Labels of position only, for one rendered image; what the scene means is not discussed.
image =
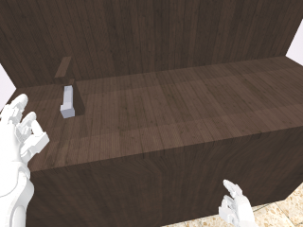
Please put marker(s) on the right robot hand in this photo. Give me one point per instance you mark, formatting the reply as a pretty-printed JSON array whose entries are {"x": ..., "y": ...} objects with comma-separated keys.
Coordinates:
[{"x": 239, "y": 209}]

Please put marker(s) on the left robot hand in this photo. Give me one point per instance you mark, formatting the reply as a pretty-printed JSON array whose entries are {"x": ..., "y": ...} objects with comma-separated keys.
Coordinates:
[{"x": 17, "y": 143}]

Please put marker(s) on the robot left forearm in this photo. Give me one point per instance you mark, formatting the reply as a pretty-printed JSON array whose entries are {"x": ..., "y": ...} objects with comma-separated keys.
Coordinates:
[{"x": 16, "y": 190}]

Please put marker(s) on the counter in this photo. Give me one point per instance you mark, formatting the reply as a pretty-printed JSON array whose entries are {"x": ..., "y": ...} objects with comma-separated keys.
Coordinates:
[{"x": 171, "y": 97}]

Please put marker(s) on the tap lever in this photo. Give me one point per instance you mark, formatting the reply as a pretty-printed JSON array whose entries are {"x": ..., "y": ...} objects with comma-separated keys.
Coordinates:
[{"x": 67, "y": 108}]

